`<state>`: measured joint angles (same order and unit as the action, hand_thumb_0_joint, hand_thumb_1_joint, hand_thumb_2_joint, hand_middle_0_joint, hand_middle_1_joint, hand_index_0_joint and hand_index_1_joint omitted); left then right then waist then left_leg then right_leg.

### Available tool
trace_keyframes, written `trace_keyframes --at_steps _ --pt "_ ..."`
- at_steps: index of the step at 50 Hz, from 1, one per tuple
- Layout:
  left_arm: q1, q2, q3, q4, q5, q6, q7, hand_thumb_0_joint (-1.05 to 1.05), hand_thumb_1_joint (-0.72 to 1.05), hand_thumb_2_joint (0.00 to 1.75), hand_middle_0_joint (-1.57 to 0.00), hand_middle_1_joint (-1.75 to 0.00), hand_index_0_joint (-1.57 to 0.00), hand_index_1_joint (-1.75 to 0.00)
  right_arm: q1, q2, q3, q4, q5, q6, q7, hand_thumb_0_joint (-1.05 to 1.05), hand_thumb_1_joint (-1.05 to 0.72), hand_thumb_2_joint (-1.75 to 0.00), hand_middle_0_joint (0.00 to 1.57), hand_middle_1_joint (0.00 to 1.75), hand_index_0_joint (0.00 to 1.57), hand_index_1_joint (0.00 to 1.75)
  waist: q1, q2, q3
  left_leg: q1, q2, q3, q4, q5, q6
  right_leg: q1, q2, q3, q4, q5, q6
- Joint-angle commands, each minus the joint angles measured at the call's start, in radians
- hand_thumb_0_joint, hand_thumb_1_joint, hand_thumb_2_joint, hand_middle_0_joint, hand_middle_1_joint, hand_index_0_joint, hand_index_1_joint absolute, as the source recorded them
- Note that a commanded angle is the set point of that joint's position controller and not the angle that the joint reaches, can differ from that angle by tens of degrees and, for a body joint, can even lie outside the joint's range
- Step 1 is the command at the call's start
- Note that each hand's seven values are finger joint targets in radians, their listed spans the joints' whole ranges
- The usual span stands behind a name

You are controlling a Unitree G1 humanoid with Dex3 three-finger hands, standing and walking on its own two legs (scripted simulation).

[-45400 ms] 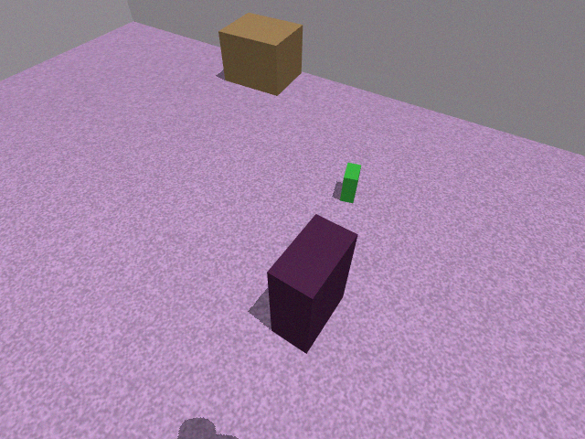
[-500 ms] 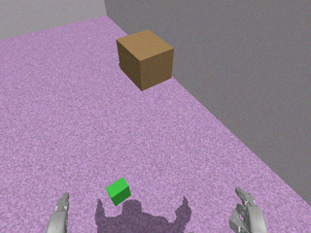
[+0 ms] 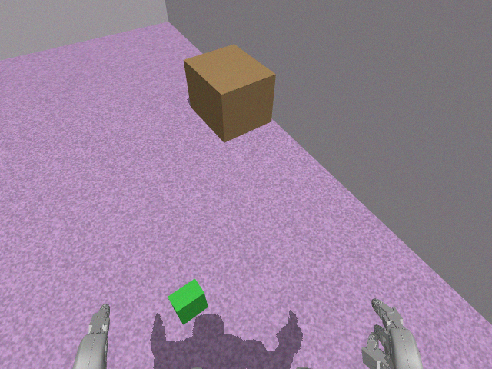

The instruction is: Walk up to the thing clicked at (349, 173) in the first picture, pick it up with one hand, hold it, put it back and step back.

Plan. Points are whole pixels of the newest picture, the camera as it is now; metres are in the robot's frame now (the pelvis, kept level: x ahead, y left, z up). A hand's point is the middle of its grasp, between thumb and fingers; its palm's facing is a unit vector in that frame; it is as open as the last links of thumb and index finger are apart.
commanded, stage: home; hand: left
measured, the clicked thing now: (188, 302) +0.45 +0.20 -0.65
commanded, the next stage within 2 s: stand in 0.06 s
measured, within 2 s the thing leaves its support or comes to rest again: neither
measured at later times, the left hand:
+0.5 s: hand (134, 358) +0.17 +0.18 -0.06, palm faces +0.10 -0.95 -0.29, open 12.3 cm
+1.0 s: hand out of the picture +0.08 +0.25 -0.11, palm faces -0.01 -0.93 -0.35, open 7.4 cm
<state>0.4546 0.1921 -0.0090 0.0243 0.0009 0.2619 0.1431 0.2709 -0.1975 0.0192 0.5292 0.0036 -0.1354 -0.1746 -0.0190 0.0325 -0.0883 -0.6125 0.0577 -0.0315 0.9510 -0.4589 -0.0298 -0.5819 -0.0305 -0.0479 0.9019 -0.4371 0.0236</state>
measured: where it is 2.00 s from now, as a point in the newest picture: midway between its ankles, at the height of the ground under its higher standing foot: outside the picture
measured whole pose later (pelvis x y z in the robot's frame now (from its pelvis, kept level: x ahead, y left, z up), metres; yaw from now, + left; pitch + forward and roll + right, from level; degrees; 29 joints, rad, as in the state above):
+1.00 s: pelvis +0.00 +0.01 +0.04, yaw +0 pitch -3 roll +0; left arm 0.21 0.33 0.01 0.92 0.03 0.00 0.03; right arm 0.20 -0.31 -0.04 0.98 -0.04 0.00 -0.01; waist 0.00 -0.01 0.05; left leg -0.26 0.02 0.00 0.63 -0.32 -0.01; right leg -0.26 -0.07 -0.03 0.62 -0.32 0.04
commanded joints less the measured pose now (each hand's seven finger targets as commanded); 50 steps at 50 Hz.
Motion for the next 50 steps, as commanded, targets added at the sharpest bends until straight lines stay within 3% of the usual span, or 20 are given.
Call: trace_keyframes --at_steps 1,4,8,10,11,16,19,25,26,27,28,31,33,38,42,44,48,50 --pt "-0.019 0.098 0.054 -0.191 0.007 -0.052 0.008 0.0 -0.61 0.01 -0.04 -0.04 -0.04 -0.04 -0.068 -0.121 -0.048 -0.159 -0.002 -0.059 -0.016 0.0 -0.9 -0.9 0.2 0.3 0.2 0.3 0.001 -0.001 -0.102 0.07 -0.044 0.036 -0.162 0.161 0.024 0.049 0.041 -0.028 -0.149 0.139 -0.022" --pt "-0.024 0.1 0.058 -0.19 0.007 -0.051 0.009 0.0 -0.61 0.01 -0.04 -0.04 -0.04 -0.04 -0.06 -0.116 -0.047 -0.15 -0.005 -0.058 -0.018 0.0 -0.9 -0.9 0.2 0.3 0.2 0.3 -0.006 -0.013 -0.13 0.083 -0.045 0.042 -0.136 0.224 0.026 0.075 0.036 -0.021 -0.144 0.212 -0.017" --pt "-0.032 0.091 0.048 -0.181 0.006 -0.049 0.007 0.0 -0.61 0.02 -0.05 -0.04 -0.05 -0.04 -0.071 -0.118 -0.045 -0.153 -0.005 -0.057 -0.019 0.0 -0.9 -0.9 0.2 0.3 0.2 0.3 -0.005 -0.016 -0.093 0.064 -0.047 0.043 -0.149 0.172 0.029 0.057 0.035 -0.022 -0.158 0.162 -0.017" --pt "-0.024 0.096 0.056 -0.186 0.007 -0.051 0.009 0.0 -0.45 0.18 -0.2 -0.2 -0.2 -0.2 -0.066 -0.121 -0.048 -0.157 -0.004 -0.059 -0.02 0.0 -0.9 -0.9 0.2 0.3 0.2 0.3 0.0 -0.02 -0.101 0.065 -0.046 0.04 -0.153 0.166 0.029 0.057 0.037 -0.022 -0.154 0.15 -0.018" --pt "-0.017 0.103 0.061 -0.18 0.005 -0.049 0.008 0.0 -0.37 0.26 -0.2 -0.28 -0.2 -0.28 -0.067 -0.12 -0.047 -0.155 -0.003 -0.057 -0.019 0.0 -0.9 -0.9 0.2 0.3 0.2 0.3 0.007 0.0 -0.097 0.062 -0.047 0.045 -0.155 0.165 0.028 0.056 0.035 -0.021 -0.158 0.149 -0.02" --pt "-0.032 0.09 0.046 -0.188 0.005 -0.047 0.007 0.0 0.03 0.66 -0.2 -0.3 -0.2 -0.3 -0.07 -0.126 -0.049 -0.156 -0.002 -0.059 -0.016 0.0 -0.9 -0.9 0.2 0.3 0.2 0.3 0.0 0.003 -0.09 0.063 -0.04 0.027 -0.179 0.135 0.024 0.044 0.043 -0.032 -0.143 0.118 -0.025" --pt "-0.028 0.102 0.062 -0.19 0.005 -0.047 0.009 0.0 0.27 0.9 -0.2 -0.3 -0.2 -0.3 -0.067 -0.125 -0.051 -0.156 -0.001 -0.06 -0.018 0.0 -0.9 -0.9 0.2 0.3 0.2 0.3 0.0 -0.002 -0.111 0.074 -0.04 0.033 -0.165 0.172 0.024 0.053 0.043 -0.031 -0.144 0.148 -0.024" --pt "-0.031 0.096 0.051 -0.186 0.004 -0.044 0.007 0.0 0.75 0.9 -0.2 -0.3 -0.2 -0.3 -0.071 -0.123 -0.048 -0.156 -0.003 -0.06 -0.02 0.0 -0.9 -0.9 0.2 0.3 0.2 0.3 -0.002 -0.026 -0.104 0.067 -0.043 0.038 -0.154 0.17 0.028 0.055 0.039 -0.025 -0.15 0.152 -0.019" --pt "-0.192 0.253 0.102 0.165 0.09 -0.162 -0.044 0.0 0.83 0.9 -0.2 -0.3 -0.2 -0.3 -0.114 -0.274 -0.087 0.05 -0.109 0.015 0.04 0.0 -0.9 -0.9 0.2 0.3 0.2 0.3 0.031 -0.08 0.036 0.109 -0.006 -0.015 -0.194 0.283 0.063 0.152 -0.044 0.072 -0.169 0.202 -0.087" --pt "-0.154 0.263 0.109 0.249 0.102 -0.207 -0.071 0.0 0.9 0.9 -0.2 -0.3 -0.2 -0.3 -0.096 -0.273 -0.098 0.09 -0.118 0.045 0.074 0.0 -0.9 -0.9 0.2 0.3 0.2 0.3 0.031 -0.107 -0.043 0.159 -0.001 0.01 -0.17 0.306 0.082 0.189 -0.063 0.096 -0.169 0.269 -0.113" --pt "-0.165 0.258 0.107 0.284 0.098 -0.233 -0.083 0.0 0.9 0.9 -0.2 -0.3 -0.2 -0.3 -0.092 -0.258 -0.094 0.098 -0.113 0.058 0.088 0.0 -0.9 -0.9 0.2 0.3 0.2 0.3 0.026 -0.095 -0.061 0.19 -0.001 0.007 -0.171 0.346 0.094 0.197 -0.066 0.11 -0.159 0.314 -0.115" --pt "-0.205 0.266 0.086 0.381 0.06 -0.276 -0.109 0.0 0.9 0.9 -0.2 -0.3 -0.2 -0.3 -0.097 -0.24 -0.093 0.129 -0.069 0.071 0.133 0.0 -0.9 -0.9 0.2 0.3 0.2 0.3 0.022 -0.04 -0.059 0.231 -0.013 -0.001 -0.232 0.281 0.094 0.216 -0.072 0.109 -0.192 0.26 -0.101" --pt "-0.21 0.27 0.087 0.456 0.048 -0.286 -0.114 0.0 0.9 0.9 -0.2 -0.3 -0.2 -0.3 -0.107 -0.253 -0.101 0.156 -0.051 0.075 0.147 0.0 -0.9 -0.9 0.2 0.3 0.2 0.3 0.035 -0.039 -0.047 0.248 -0.012 -0.014 -0.253 0.303 0.081 0.227 -0.071 0.101 -0.211 0.292 -0.093" --pt "-0.261 0.293 0.086 0.605 0.045 -0.299 -0.109 0.0 0.9 0.9 -0.2 -0.3 -0.2 -0.3 -0.127 -0.251 -0.105 0.229 -0.054 0.091 0.155 0.0 -0.9 -0.9 0.2 0.3 0.2 0.3 0.032 -0.035 -0.015 0.283 -0.009 -0.021 -0.309 0.295 0.081 0.274 -0.081 0.101 -0.272 0.302 -0.08" --pt "-0.263 0.305 0.08 0.706 0.039 -0.306 -0.105 0.0 0.9 0.9 -0.2 -0.3 -0.2 -0.3 -0.113 -0.262 -0.105 0.292 -0.048 0.096 0.155 0.0 -0.9 -0.9 0.2 0.3 0.2 0.3 0.028 -0.035 0.014 0.345 0.002 -0.024 -0.348 0.374 0.073 0.302 -0.087 0.096 -0.317 0.375 -0.076" --pt "-0.282 0.308 0.076 0.743 0.035 -0.302 -0.104 0.0 0.9 0.9 -0.2 -0.3 -0.2 -0.3 -0.114 -0.273 -0.103 0.321 -0.045 0.103 0.154 0.0 -0.9 -0.9 0.2 0.3 0.2 0.3 0.027 -0.037 0.052 0.333 0.006 -0.035 -0.397 0.326 0.069 0.313 -0.089 0.097 -0.36 0.318 -0.071" --pt "-0.284 0.313 0.07 0.823 0.027 -0.297 -0.103 0.0 0.9 0.9 -0.2 -0.3 -0.2 -0.3 -0.111 -0.291 -0.097 0.379 -0.039 0.106 0.151 0.0 -0.9 -0.9 0.2 0.3 0.2 0.3 0.027 -0.015 0.034 0.39 0.026 -0.048 -0.455 0.398 0.064 0.377 -0.09 0.087 -0.395 0.367 -0.063" --pt "-0.289 0.311 0.064 0.859 0.025 -0.29 -0.104 0.0 0.9 0.9 -0.2 -0.3 -0.2 -0.3 -0.133 -0.299 -0.092 0.402 -0.038 0.109 0.15 0.0 -0.9 -0.9 0.2 0.3 0.2 0.3 0.032 0.001 0.078 0.375 0.037 -0.064 -0.519 0.327 0.06 0.382 -0.081 0.081 -0.435 0.29 -0.054"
